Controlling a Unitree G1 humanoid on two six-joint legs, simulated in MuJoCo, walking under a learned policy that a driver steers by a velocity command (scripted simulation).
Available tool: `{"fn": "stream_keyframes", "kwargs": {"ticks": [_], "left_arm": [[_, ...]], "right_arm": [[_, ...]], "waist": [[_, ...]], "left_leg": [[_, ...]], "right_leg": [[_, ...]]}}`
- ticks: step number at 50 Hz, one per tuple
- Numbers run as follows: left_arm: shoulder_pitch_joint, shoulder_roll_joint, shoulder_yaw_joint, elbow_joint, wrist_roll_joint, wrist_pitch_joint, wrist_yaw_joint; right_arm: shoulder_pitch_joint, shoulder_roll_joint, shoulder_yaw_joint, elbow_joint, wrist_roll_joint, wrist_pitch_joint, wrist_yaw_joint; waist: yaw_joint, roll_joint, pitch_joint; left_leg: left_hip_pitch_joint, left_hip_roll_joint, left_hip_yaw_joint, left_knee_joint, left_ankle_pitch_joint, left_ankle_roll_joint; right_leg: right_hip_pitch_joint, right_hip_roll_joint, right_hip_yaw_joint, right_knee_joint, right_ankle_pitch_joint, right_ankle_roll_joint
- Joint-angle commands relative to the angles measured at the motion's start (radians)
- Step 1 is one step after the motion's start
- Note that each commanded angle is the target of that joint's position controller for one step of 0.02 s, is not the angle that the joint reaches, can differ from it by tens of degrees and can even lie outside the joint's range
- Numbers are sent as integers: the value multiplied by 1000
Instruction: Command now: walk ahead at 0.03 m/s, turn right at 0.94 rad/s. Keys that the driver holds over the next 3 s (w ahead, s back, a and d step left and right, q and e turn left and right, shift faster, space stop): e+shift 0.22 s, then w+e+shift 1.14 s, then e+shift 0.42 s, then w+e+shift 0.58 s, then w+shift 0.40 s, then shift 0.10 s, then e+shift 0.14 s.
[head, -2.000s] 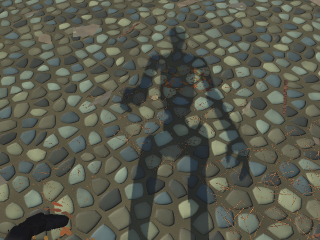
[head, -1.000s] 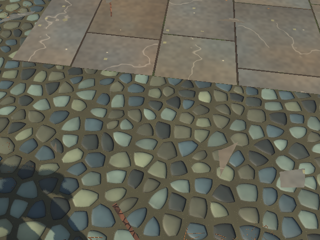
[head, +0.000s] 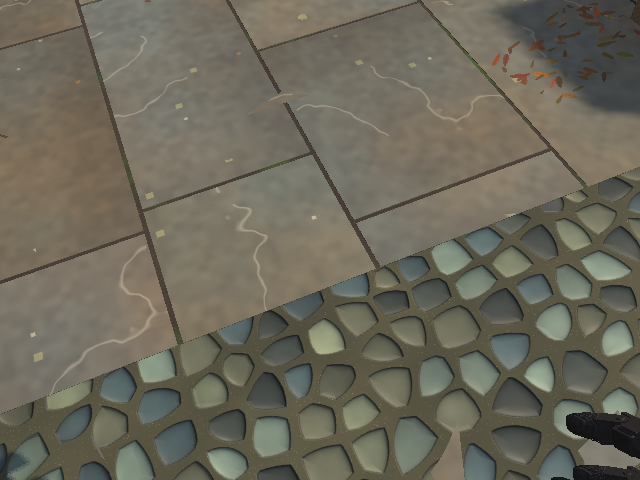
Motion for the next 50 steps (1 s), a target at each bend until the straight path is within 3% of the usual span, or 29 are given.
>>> {"fn": "stream_keyframes", "kwargs": {"ticks": [1,3,5,6,7,8,9,10,11,13,17,22,23,24,26,30,31,32,33,34,35,36,37,39,40,42,45,48,50], "left_arm": [[-48,168,52,-100,1,-1,9],[-57,162,51,-108,-1,4,3],[-91,153,47,-119,-13,10,1],[-73,122,36,-122,-16,13,0],[-28,73,24,-141,-21,12,-1],[-8,151,45,-139,-4,-9,-12],[-7,214,62,-113,-1,-12,-19],[5,215,64,-87,-3,-4,-19],[20,189,59,-73,3,6,-16],[-1,143,36,-93,-6,8,-29],[-114,123,14,-137,-17,-20,-44],[-141,93,-2,-147,-17,-37,-54],[-195,87,-15,-153,98,-9,-110],[-202,67,-17,-157,84,-2,-139],[-212,74,-20,-155,56,-4,-164],[-260,83,-34,-155,62,-13,-162],[-242,85,-37,-146,66,-15,-156],[-167,94,-33,-119,66,-18,-145],[17,108,-18,-51,63,-27,-125],[301,170,14,56,58,-35,-98],[288,309,30,39,34,-37,-80],[252,329,30,-13,14,-45,-63],[246,289,19,25,32,-48,-56],[183,224,1,28,44,-60,-45],[128,196,-13,21,39,-70,-43],[115,162,-28,33,32,-95,-50],[169,172,-20,71,32,-118,-57],[209,192,-9,107,21,-132,-52],[226,203,-6,135,8,-137,-45]], "right_arm": [[63,-69,-26,-39,7,-3,2],[76,-80,-33,-40,7,-7,8],[147,-94,-46,-20,4,-13,12],[189,-130,-61,-9,-6,-11,8],[163,-227,-78,-23,-33,-1,4],[118,-200,-76,-50,-60,-9,-1],[54,-140,-61,-82,-52,-12,-14],[17,-103,-52,-94,-35,-10,-25],[11,-97,-49,-99,-19,-7,-35],[106,-127,-51,-83,-3,-8,-47],[285,-179,-69,-55,-3,-30,-36],[329,-208,-81,-41,-8,-55,-22],[409,-201,-70,-16,-54,-47,2],[396,-212,-75,-14,-54,-47,13],[370,-218,-75,-18,-47,-49,15],[398,-230,-77,5,-46,-30,9],[402,-232,-76,11,-46,-23,11],[395,-241,-75,15,-42,-18,13],[378,-245,-72,16,-29,-14,18],[360,-229,-60,-2,-34,-15,24],[294,-47,-11,-106,-55,-23,40],[101,-123,-23,-194,-74,-38,47],[77,-151,-26,-210,-65,-46,51],[224,-161,-16,-136,-67,-57,50],[268,-164,-14,-115,-75,-46,52],[244,-166,-13,-112,-73,-15,54],[82,-131,3,-162,-52,-9,56],[-25,-92,23,-190,-37,-20,62],[-59,-97,24,-205,-27,-24,58]], "waist": [[-38,-160,-243],[-34,-189,-228],[-71,-194,-217],[-74,-128,-225],[-14,177,-206],[1,274,-165],[14,189,-139],[20,117,-117],[18,81,-108],[-26,99,-117],[-126,117,-109],[-131,116,-58],[-142,2,-56],[-134,74,-36],[-117,145,-17],[-114,145,28],[-103,140,29],[-59,130,5],[48,56,-80],[185,-106,-233],[129,-441,-193],[177,-301,-181],[138,-195,-109],[21,-103,-54],[-23,-114,-35],[-44,-103,-4],[-24,-53,57],[8,-66,38],[17,-75,15]], "left_leg": [[90,-40,28,-101,46,-5],[136,-40,25,-193,50,10],[261,-21,39,-382,145,36],[374,84,-13,-479,190,73],[449,326,-285,-553,210,206],[373,444,-456,-612,214,307],[343,418,-352,-594,206,299],[314,344,-228,-571,181,254],[328,303,-155,-550,194,229],[392,298,-97,-609,35,218],[557,338,-82,-674,-221,212],[555,393,13,-722,-221,213],[495,405,96,-729,-228,192],[463,396,150,-731,-217,170],[429,397,220,-737,-224,140],[439,414,328,-707,-190,124],[433,418,355,-672,-127,125],[406,416,392,-561,102,126],[347,376,471,-282,435,121],[135,313,501,157,540,98],[-323,157,427,485,-231,34],[-503,91,163,584,-191,16],[-558,133,129,587,-99,26],[-391,197,132,433,14,29],[-314,205,127,385,37,19],[-256,191,143,314,80,-2],[-257,149,174,116,181,-20],[-143,95,176,-106,337,0],[-46,74,164,-193,414,30]], "right_leg": [[171,-202,308,-104,15,-149],[158,-192,349,-91,-32,-132],[100,-154,359,-44,-86,-94],[15,-94,304,52,-250,-53],[-190,65,89,275,-510,2],[-267,12,42,511,-500,54],[-259,-49,13,631,-421,75],[-239,-68,-11,674,-353,87],[-253,-80,-33,740,-301,97],[-339,-129,-112,802,-219,101],[-473,-207,-170,729,-224,110],[-477,-265,-174,650,-193,105],[-394,-213,-205,602,-190,85],[-360,-218,-218,559,-177,73],[-299,-226,-238,487,-172,49],[-185,-212,-307,317,-306,-20],[-123,-187,-342,278,-335,-42],[-1,-135,-381,245,-359,-61],[232,-65,-395,181,-315,-87],[590,-30,-300,139,-399,-123],[701,-323,262,-89,-752,-197],[642,-373,607,-266,-730,-253],[647,-406,517,-239,-565,-257],[450,-324,321,-221,-433,-232],[356,-274,268,-246,-405,-229],[263,-226,222,-297,-319,-243],[227,-190,195,-339,-119,-256],[254,-182,180,-315,154,-228],[305,-221,207,-311,317,-208]]}}
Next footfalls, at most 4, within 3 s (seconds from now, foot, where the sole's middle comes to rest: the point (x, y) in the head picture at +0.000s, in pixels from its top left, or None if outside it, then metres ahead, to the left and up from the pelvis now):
0.12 left None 0.11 0.14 -0.77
0.68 right None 0.11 -0.21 -0.77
1.10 left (606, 423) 0.53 -0.48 -0.77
1.52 right None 0.44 -0.95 -0.77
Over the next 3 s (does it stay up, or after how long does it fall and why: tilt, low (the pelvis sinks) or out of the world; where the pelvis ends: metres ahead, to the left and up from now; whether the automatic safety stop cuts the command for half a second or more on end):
stays up -0.07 -1.55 -0.03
